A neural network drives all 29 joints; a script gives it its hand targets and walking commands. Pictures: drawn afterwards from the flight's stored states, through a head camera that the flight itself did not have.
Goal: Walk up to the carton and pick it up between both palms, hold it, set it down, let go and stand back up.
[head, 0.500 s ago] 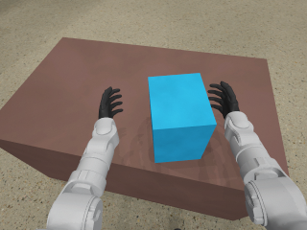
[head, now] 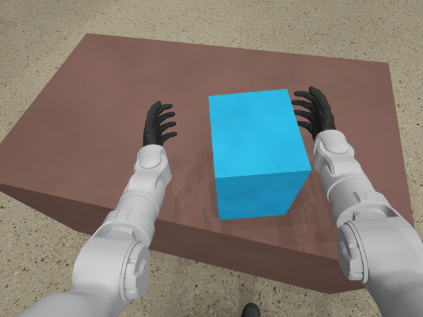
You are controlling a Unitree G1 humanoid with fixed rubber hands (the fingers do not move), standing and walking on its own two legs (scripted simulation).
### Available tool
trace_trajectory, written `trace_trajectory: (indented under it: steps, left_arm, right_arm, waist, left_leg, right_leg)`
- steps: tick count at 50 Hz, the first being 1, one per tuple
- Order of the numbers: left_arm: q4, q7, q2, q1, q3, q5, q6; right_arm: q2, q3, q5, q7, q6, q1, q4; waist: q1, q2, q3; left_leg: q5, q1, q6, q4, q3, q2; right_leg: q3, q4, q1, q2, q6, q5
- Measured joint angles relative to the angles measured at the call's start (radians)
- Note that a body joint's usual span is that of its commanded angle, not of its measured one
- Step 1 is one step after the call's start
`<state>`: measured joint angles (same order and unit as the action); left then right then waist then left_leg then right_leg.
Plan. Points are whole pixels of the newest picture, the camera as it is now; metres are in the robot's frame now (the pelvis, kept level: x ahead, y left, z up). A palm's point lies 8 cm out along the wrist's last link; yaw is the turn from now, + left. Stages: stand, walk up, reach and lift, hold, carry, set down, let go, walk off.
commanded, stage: reach and lift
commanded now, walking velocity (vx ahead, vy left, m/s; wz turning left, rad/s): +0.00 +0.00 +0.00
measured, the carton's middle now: (250, 160) +0.46 -0.01 -0.05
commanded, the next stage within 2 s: none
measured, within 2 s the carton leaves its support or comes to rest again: neither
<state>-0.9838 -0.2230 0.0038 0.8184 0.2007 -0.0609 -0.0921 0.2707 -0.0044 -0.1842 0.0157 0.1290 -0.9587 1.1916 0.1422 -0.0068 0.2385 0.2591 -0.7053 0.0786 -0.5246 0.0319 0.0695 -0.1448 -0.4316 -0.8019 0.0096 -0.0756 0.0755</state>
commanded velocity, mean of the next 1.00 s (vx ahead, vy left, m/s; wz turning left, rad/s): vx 0.00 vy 0.00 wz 0.00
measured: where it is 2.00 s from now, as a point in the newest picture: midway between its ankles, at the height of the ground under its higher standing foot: outside the picture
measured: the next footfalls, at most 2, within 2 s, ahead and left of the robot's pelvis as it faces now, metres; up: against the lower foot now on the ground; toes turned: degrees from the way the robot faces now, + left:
none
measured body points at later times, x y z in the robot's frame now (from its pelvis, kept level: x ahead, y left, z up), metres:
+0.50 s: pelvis +0.00 +0.02 -0.03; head +0.17 +0.00 +0.38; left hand +0.42 +0.17 -0.06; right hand +0.47 -0.14 -0.06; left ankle -0.03 +0.17 -0.72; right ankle +0.06 -0.07 -0.72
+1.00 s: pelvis +0.00 +0.02 -0.02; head +0.18 -0.02 +0.39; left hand +0.40 +0.15 -0.07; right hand +0.46 -0.10 -0.06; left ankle -0.03 +0.17 -0.72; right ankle +0.06 -0.07 -0.72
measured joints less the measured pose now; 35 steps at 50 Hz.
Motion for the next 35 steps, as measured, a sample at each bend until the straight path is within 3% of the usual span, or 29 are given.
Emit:
trace_trajectory:
  steps: [7,18,26,35]
  left_arm:
    - [-0.039,0.013,-0.02,-0.064,0.035,0.032,-0.115]
    - [-0.085,0.0,-0.063,-0.073,0.074,0.087,-0.254]
    - [-0.062,-0.004,-0.11,-0.084,0.12,0.151,-0.302]
    - [-0.021,0.023,-0.216,-0.113,0.215,0.273,-0.336]
  right_arm:
    - [-0.025,-0.068,0.085,-0.017,0.103,0.024,0.029]
    - [-0.057,-0.135,0.179,-0.025,0.24,0.06,0.08]
    - [-0.054,-0.153,0.239,-0.029,0.323,0.04,0.102]
    - [-0.107,-0.253,0.385,-0.003,0.39,0.013,0.13]
  waist:
    - [-0.027,-0.007,0.015]
    - [-0.04,0.0,0.026]
    - [-0.021,-0.027,0.027]
    - [-0.004,-0.055,0.009]
  left_leg:
    - [0.016,-0.071,-0.008,-0.039,0.001,-0.006]
    - [0.07,-0.239,-0.019,-0.167,-0.014,-0.003]
    - [0.104,-0.314,-0.034,-0.237,-0.039,-0.001]
    - [0.116,-0.307,-0.045,-0.247,-0.062,-0.005]
  right_leg:
    - [0.001,-0.033,-0.068,-0.008,0.006,0.012]
    - [0.019,-0.137,-0.234,-0.009,0.017,0.042]
    - [0.045,-0.194,-0.316,-0.008,0.03,0.057]
    - [0.068,-0.217,-0.324,-0.01,0.039,0.066]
